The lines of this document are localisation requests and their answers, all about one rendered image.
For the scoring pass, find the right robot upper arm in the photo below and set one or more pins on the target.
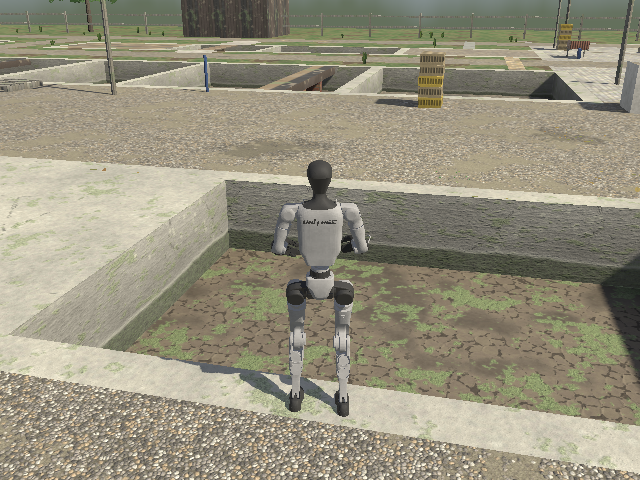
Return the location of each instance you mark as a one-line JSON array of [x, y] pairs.
[[352, 214]]

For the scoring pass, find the left robot upper arm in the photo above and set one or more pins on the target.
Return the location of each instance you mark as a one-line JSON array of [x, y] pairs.
[[287, 214]]

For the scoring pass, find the left robot hand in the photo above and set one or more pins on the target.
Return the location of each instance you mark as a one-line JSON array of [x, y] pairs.
[[292, 251]]

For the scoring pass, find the right robot hand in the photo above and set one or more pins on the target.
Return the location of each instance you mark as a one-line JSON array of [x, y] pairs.
[[347, 247]]

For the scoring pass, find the left robot thigh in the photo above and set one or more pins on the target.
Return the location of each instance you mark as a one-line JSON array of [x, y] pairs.
[[296, 301]]

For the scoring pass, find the left robot foot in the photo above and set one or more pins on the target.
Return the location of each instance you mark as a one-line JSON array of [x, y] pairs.
[[295, 403]]

